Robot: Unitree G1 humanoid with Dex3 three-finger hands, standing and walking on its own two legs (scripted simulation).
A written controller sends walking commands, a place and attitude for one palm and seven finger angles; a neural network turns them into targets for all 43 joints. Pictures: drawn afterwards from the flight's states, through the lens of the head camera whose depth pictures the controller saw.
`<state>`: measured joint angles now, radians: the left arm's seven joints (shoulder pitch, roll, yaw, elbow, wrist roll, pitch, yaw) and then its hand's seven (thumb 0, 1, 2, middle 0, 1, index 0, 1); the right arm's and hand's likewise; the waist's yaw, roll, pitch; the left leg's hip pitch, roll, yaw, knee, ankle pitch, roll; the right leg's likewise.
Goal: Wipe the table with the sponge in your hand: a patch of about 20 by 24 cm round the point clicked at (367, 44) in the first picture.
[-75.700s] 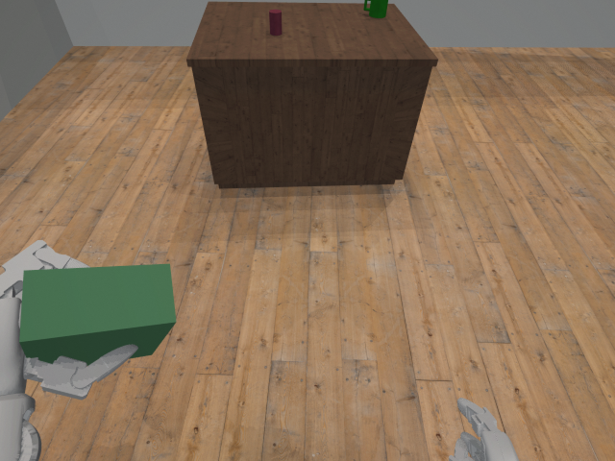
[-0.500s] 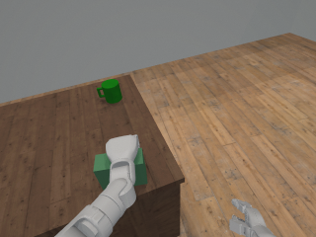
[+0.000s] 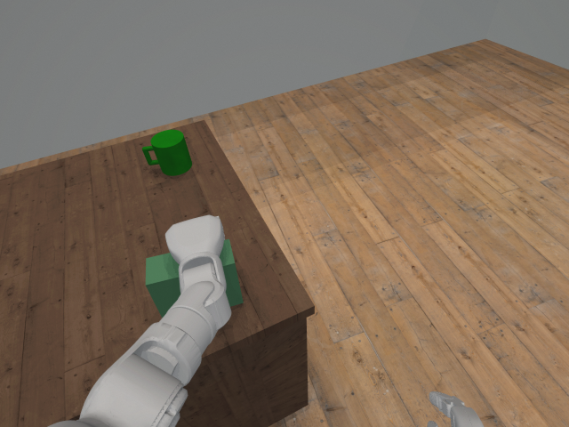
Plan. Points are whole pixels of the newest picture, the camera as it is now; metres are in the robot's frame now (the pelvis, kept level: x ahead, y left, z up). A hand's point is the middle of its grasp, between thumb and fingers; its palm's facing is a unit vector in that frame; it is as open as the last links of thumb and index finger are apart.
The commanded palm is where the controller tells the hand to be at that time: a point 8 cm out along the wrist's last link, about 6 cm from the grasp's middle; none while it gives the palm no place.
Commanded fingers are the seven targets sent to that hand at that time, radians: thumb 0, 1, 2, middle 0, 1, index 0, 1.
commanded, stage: wipe forward along the third lane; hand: left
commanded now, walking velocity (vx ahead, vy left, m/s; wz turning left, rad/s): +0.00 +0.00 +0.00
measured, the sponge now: (199, 288) +0.36 +0.18 -0.03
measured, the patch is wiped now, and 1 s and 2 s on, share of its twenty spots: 0.85 0.95 0.95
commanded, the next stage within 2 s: wipe back along the third lane in 1.04 s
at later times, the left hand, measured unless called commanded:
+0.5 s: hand (197, 237) +0.42 +0.18 +0.03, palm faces -0.09 -0.02 -1.00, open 9.7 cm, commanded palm +0.41 +0.19 +0.07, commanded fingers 0.00 0.10 1.30 -1.20 -1.60 -1.20 -1.60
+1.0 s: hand (185, 222) +0.46 +0.21 +0.02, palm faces -0.10 -0.03 -0.99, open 9.7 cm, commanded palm +0.45 +0.21 +0.06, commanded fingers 0.00 0.10 1.30 -1.20 -1.60 -1.20 -1.60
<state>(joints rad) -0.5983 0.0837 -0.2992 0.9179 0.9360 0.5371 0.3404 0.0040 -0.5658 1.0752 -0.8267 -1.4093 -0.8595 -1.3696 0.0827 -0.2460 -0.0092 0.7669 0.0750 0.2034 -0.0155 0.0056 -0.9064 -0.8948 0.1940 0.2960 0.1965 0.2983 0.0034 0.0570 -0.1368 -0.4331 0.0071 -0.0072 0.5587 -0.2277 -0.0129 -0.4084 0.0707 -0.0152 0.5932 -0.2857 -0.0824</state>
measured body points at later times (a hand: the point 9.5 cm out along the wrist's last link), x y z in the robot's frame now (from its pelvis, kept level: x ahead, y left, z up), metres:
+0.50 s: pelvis -0.01 +0.01 -0.01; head +0.02 -0.01 +0.44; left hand +0.42 +0.18 +0.08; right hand +0.11 -0.25 -0.14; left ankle +0.03 +0.14 -0.73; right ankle +0.01 -0.06 -0.73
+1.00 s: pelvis +0.01 +0.03 -0.01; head +0.06 +0.03 +0.44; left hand +0.46 +0.21 +0.08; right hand +0.10 -0.23 -0.14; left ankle +0.03 +0.14 -0.73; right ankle +0.01 -0.06 -0.73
